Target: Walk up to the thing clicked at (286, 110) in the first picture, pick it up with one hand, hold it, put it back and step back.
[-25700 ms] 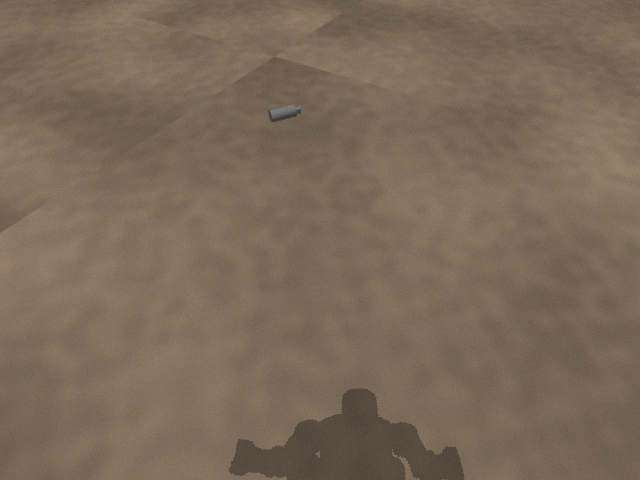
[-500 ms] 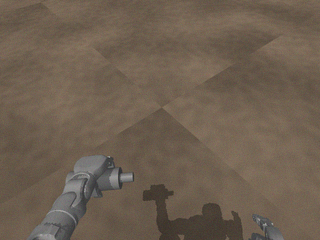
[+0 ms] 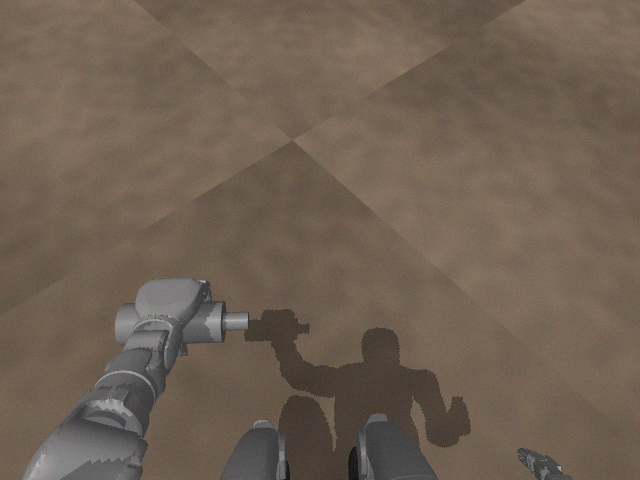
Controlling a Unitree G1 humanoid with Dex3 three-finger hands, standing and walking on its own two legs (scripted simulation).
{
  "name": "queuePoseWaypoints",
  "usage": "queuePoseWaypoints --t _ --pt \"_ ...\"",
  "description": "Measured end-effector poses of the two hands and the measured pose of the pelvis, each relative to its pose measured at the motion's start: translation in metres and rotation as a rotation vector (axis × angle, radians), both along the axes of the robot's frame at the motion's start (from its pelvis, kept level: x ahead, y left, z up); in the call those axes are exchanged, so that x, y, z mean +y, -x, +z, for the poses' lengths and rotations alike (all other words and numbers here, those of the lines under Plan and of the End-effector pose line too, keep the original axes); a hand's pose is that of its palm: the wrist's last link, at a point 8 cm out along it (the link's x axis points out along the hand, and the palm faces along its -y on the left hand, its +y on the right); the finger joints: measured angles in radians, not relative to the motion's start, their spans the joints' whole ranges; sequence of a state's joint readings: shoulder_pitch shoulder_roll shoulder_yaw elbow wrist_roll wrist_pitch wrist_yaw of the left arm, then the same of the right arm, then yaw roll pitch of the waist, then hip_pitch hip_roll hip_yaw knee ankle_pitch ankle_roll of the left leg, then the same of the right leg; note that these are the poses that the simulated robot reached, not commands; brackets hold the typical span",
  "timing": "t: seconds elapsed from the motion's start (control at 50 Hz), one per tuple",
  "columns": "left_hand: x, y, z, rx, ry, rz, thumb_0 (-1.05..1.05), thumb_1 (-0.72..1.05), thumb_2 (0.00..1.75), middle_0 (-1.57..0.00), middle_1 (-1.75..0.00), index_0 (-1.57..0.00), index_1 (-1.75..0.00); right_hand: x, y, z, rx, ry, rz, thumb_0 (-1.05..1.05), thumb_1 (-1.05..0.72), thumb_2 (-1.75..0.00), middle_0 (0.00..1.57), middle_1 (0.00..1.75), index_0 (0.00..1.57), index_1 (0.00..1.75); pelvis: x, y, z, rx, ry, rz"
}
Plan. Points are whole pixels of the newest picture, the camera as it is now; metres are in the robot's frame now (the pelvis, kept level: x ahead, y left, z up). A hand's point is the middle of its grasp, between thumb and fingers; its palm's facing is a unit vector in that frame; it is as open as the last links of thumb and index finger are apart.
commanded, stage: crouch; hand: left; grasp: from above
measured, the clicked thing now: (187, 322) +0.35 +0.21 -0.14
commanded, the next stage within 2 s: lower in 1.42 s
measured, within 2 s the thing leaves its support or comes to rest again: neither
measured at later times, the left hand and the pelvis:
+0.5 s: hand (217, 332) +0.40 +0.21 -0.36, palm faces -0.47 -0.01 -0.88, open 9.2 cm; pelvis -0.03 +0.01 -0.20, yaw -1 degrees
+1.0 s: hand (228, 332) +0.44 +0.21 -0.48, palm faces -0.48 -0.05 -0.88, open 9.2 cm; pelvis -0.04 +0.00 -0.29, yaw -3 degrees
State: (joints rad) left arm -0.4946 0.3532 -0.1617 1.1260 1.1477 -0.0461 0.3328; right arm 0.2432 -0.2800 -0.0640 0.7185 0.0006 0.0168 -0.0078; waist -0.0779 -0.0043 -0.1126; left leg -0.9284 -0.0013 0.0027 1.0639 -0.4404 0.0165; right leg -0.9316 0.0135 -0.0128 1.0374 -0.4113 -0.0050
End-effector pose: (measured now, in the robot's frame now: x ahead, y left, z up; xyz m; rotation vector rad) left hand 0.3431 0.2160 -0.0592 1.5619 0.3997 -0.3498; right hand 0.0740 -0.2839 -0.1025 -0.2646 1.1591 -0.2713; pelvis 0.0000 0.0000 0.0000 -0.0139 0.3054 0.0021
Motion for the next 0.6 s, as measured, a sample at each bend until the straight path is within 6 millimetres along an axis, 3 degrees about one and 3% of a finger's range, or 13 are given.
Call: queuePoseWaypoints --t 0.16,0.28,0.46,0.6 --pt "0.001 -0.035 -0.079 -0.054 -0.015 0.037 0.00 0.13 0.42 -0.74 -0.54 -0.75 -0.50 0.000 0.058 -0.080 0.125 0.027 -0.066 0.01 -0.89 -0.89 0.20 0.30 0.20 0.30 0.003 0.019 -0.077 0.162 0.008 -0.005" --pt "-0.002 -0.047 -0.139 -0.018 -0.006 0.053 0.00 0.11 0.47 -0.72 -0.56 -0.73 -0.52 0.014 0.083 -0.133 0.186 0.003 -0.081 0.01 -0.89 -0.89 0.20 0.30 0.20 0.30 0.005 0.028 -0.124 0.242 0.014 -0.006" --pt "-0.003 -0.061 -0.227 0.019 0.019 0.027 0.00 0.11 0.47 -0.72 -0.57 -0.74 -0.53 0.024 0.083 -0.199 0.214 -0.017 -0.030 0.01 -0.89 -0.89 0.20 0.30 0.21 0.30 0.006 0.035 -0.189 0.335 0.030 -0.001" --pt "-0.002 -0.076 -0.277 -0.002 0.032 0.038 0.00 0.11 0.45 -0.74 -0.55 -0.75 -0.51 0.018 0.072 -0.234 0.227 -0.013 0.030 0.01 -0.89 -0.89 0.20 0.30 0.21 0.30 0.004 0.035 -0.226 0.375 0.041 0.000"
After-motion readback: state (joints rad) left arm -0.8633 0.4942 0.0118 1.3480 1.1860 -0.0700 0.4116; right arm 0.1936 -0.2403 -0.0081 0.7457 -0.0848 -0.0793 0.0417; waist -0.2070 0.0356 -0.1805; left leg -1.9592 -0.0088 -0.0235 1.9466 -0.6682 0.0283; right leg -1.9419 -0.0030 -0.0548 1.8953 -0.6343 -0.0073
